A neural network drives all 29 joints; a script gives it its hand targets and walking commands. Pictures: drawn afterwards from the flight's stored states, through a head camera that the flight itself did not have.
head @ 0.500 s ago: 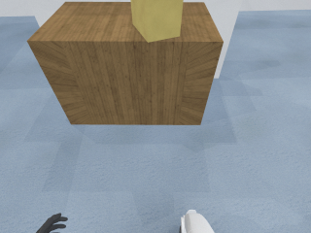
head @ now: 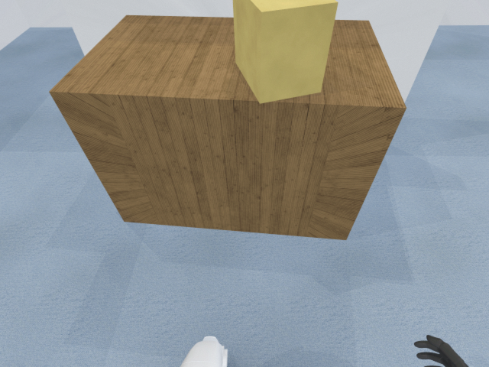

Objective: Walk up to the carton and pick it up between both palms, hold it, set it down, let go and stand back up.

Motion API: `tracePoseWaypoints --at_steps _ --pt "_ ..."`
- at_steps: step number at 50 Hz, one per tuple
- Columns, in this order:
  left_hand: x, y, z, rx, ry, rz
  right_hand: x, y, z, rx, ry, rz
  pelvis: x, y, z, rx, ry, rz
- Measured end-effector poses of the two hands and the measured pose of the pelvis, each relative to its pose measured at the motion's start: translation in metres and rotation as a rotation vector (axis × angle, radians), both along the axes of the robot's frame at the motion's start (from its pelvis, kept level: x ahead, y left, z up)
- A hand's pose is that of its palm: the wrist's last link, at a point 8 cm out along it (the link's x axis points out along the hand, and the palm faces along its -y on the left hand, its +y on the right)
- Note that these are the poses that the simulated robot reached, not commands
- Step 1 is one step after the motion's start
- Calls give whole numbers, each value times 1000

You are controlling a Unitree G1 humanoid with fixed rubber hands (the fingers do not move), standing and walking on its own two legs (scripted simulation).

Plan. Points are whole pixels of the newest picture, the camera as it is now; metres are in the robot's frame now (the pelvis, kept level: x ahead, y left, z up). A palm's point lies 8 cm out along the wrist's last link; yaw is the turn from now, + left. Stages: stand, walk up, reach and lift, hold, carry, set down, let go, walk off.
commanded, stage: walk up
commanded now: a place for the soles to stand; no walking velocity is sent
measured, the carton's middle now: (277, 37) +0.99 +0.00 +0.10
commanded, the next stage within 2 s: none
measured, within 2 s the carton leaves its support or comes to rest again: neither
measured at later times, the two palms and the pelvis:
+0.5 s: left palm (128, 225) +0.40 +0.31 -0.07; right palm (443, 337) +0.22 -0.30 -0.07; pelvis +0.23 +0.03 -0.01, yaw -4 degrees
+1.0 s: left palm (113, 205) +0.46 +0.38 -0.09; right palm (386, 187) +0.54 -0.27 -0.06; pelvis +0.41 +0.05 -0.02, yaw -1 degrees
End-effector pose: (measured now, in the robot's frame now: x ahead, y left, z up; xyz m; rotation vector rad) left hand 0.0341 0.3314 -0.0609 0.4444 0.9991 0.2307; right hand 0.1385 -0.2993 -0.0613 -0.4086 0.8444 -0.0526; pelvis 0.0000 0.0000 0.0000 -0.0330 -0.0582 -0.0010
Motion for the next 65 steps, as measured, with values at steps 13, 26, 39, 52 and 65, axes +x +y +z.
tracePoseWaypoints --at_steps 13,26,39,52,65 --pt "178 32 -34 -99 -20 -86 61 27 20 -135 16 -131 119 46 -4 29 -13 -15" --pt "378 -23 -7 -90 -132 -250 84 -2 -20 -69 203 -275 240 26 -10 51 -13 -61" --pt "407 -3 17 25 -119 -115 278 2 -23 0 79 -115 330 14 -1 26 -22 -46" --pt "451 54 -37 -61 15 -13 403 33 8 -127 -34 -78 428 57 -16 32 -29 -14" --pt "611 8 -19 -101 -55 -172 406 10 8 -127 84 -212 514 40 -4 44 -30 -44"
